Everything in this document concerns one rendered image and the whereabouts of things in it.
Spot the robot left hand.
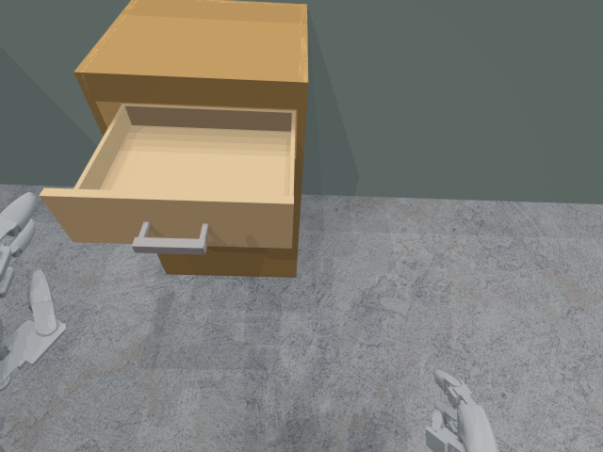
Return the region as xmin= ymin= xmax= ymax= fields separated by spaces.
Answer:
xmin=0 ymin=192 xmax=66 ymax=392

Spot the handle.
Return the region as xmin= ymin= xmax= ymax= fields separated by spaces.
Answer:
xmin=132 ymin=222 xmax=208 ymax=255

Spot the cabinet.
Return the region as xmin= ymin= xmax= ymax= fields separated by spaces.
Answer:
xmin=73 ymin=0 xmax=308 ymax=278

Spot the robot right hand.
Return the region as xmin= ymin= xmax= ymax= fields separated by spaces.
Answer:
xmin=426 ymin=369 xmax=498 ymax=452

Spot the drawer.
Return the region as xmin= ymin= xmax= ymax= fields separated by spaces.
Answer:
xmin=40 ymin=104 xmax=296 ymax=249

